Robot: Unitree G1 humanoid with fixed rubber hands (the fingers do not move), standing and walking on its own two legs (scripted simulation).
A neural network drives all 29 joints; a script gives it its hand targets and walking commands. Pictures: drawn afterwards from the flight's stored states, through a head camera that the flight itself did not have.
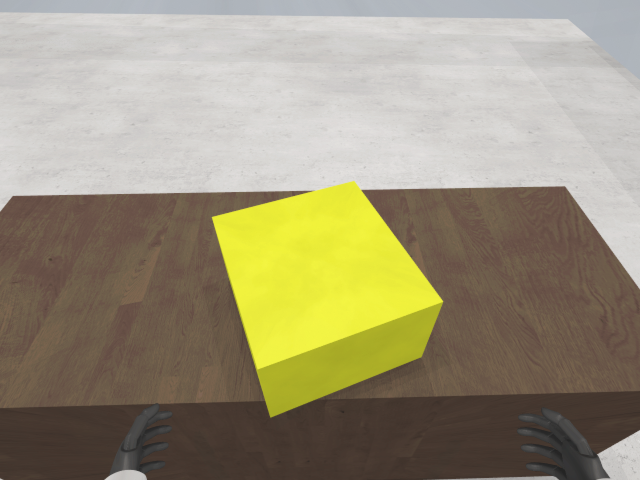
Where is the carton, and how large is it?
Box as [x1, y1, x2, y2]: [212, 181, 442, 417]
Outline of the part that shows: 354,181 212,217 230,283 270,417 420,357 441,306 442,300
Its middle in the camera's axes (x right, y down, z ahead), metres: -0.01 +0.09 +0.70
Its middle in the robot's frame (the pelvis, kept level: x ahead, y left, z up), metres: +0.46 +0.03 -0.09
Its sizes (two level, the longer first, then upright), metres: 0.310 0.283 0.174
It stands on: a pedestal, 0.59 m high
